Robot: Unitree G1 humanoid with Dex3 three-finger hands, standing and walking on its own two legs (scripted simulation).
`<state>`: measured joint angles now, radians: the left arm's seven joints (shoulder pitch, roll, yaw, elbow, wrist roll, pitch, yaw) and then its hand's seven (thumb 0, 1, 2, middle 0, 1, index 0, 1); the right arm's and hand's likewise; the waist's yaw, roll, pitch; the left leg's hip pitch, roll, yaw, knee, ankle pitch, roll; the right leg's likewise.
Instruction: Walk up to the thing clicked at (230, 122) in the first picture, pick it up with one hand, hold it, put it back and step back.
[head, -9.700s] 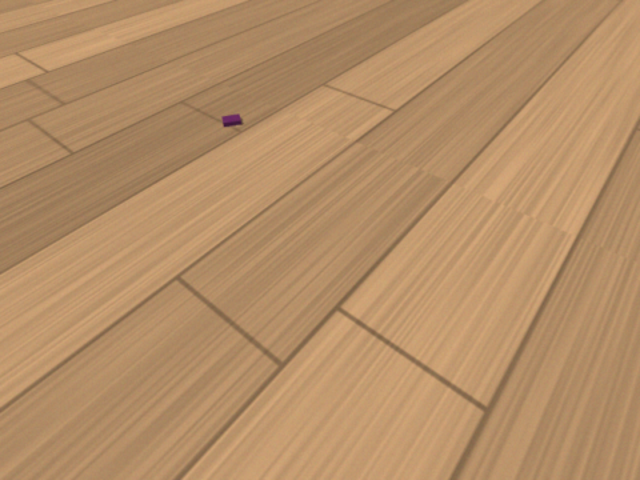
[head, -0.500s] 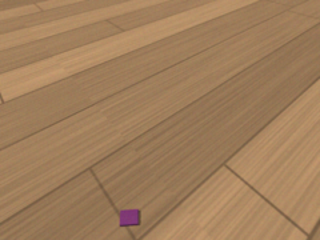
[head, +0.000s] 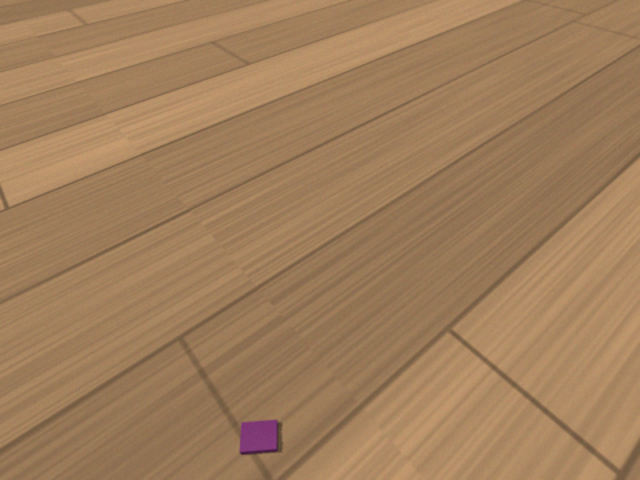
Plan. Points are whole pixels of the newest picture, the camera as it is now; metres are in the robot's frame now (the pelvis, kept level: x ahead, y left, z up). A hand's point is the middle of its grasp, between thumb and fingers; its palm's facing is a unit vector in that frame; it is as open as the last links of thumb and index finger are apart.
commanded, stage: stand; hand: left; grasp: from above
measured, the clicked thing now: (259, 436) +0.40 +0.22 -0.77
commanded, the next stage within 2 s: rise first in 0.78 s
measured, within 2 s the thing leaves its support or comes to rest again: neither
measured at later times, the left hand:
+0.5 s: hand out of the picture +0.06 +0.25 -0.16, palm faces -0.03 -0.94 -0.34, open 7.4 cm
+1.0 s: hand out of the picture +0.11 +0.24 -0.16, palm faces +0.04 -0.94 -0.33, open 7.7 cm
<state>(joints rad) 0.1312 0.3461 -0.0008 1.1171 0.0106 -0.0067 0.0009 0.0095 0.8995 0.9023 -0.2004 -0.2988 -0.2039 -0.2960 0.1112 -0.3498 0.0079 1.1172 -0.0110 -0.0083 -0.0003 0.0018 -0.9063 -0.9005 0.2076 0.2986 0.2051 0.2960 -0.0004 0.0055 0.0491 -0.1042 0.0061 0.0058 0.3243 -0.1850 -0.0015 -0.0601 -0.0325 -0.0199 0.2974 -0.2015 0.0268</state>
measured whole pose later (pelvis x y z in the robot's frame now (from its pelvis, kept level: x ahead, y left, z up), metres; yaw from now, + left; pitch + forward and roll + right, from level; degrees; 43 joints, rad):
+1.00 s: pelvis -0.01 +0.00 -0.01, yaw +0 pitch +1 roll +0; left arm 0.04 0.33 0.05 1.08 -0.01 -0.03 0.02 0.01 0.80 0.91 -0.21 -0.38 -0.20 -0.40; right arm 0.17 -0.33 0.01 0.92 0.04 -0.03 -0.03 0.00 -0.91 -0.90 0.21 0.30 0.20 0.30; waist -0.01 0.01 0.06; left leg -0.26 0.01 -0.01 0.45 -0.22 -0.01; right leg -0.21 -0.03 -0.03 0.43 -0.25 0.02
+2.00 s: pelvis -0.04 +0.00 -0.18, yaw -1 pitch +27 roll -2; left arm 0.12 0.39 0.13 0.54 0.44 0.06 0.03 0.00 -0.46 0.89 -0.21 -0.93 -0.20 -0.94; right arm 0.12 -0.25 -0.03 0.55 -0.01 -0.19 0.00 0.01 -0.90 -0.90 0.21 0.30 0.21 0.30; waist -0.02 0.00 -0.17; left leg -1.37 0.03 -0.04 1.51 -0.63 -0.01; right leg -1.31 -0.02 -0.03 1.49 -0.66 0.02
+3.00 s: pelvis -0.11 +0.01 -0.43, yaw -7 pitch +33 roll -8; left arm -0.77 0.73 0.15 1.32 1.26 -0.28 0.40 0.00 -0.45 0.95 -0.17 -0.89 -0.17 -0.90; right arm 0.10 -0.26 -0.01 0.78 -0.13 -0.04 0.10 0.00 -0.90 -0.90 0.21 0.30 0.21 0.30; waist -0.14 -0.02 -0.08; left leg -2.27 0.03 -0.13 2.34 -0.65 0.00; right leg -2.17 0.02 -0.07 2.28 -0.69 0.04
